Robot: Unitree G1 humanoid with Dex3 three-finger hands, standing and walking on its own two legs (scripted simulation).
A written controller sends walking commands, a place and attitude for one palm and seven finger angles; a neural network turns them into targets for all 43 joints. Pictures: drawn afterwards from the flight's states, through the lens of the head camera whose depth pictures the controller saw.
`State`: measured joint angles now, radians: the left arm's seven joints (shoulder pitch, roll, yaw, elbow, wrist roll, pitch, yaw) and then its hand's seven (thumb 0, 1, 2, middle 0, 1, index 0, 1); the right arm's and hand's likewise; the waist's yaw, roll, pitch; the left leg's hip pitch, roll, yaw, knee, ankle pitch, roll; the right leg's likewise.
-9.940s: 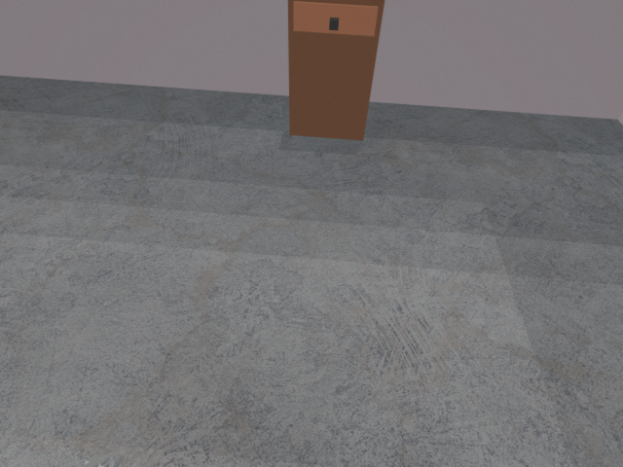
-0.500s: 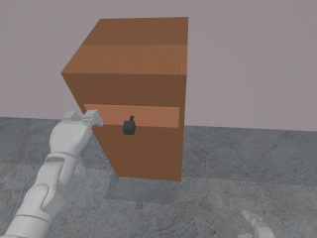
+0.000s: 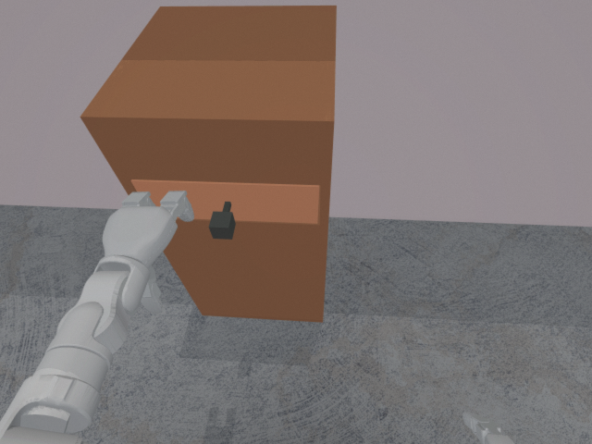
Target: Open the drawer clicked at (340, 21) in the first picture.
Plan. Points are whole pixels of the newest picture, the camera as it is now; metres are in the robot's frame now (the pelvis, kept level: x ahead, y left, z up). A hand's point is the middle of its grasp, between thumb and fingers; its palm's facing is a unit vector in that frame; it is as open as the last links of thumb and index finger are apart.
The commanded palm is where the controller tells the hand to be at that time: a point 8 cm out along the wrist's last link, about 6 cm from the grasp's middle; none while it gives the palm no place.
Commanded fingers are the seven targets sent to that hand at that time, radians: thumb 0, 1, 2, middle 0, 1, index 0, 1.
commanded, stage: move the hooked fingers above the handle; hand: left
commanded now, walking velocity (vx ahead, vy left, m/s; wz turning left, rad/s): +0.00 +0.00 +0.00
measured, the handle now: (224, 217) +0.54 +0.21 -0.12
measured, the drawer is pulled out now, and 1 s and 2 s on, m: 0.00 0.00 0.00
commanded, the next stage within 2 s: lower the fingers behind the handle in 1.70 s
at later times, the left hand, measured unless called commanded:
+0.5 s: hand (187, 233) +0.42 +0.23 -0.01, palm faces -0.04 -0.03 -1.00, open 13.8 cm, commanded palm +0.41 +0.23 +0.05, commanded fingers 0.00 -0.50 0.30 -0.30 -1.20 -0.30 -1.20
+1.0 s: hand (208, 224) +0.47 +0.21 -0.05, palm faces -0.05 -0.01 -1.00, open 13.8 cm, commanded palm +0.47 +0.21 +0.00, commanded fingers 0.00 -0.50 0.30 -0.30 -1.20 -0.30 -1.20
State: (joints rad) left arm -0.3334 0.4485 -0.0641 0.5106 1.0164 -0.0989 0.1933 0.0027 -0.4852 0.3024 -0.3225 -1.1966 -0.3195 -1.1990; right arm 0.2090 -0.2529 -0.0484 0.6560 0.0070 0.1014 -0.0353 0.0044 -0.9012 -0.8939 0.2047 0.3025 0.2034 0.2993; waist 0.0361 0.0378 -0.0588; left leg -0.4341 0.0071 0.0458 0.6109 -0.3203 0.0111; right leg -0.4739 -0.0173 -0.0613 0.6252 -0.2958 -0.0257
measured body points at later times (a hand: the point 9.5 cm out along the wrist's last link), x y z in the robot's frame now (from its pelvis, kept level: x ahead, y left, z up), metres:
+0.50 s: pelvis +0.00 +0.01 -0.02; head +0.07 +0.00 +0.43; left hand +0.42 +0.22 +0.05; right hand +0.06 -0.25 -0.15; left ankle -0.01 +0.11 -0.73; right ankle +0.01 -0.10 -0.73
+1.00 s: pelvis -0.01 +0.02 -0.05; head +0.10 +0.02 +0.39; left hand +0.47 +0.21 +0.01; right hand -0.02 -0.26 -0.17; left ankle -0.01 +0.11 -0.73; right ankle +0.01 -0.10 -0.73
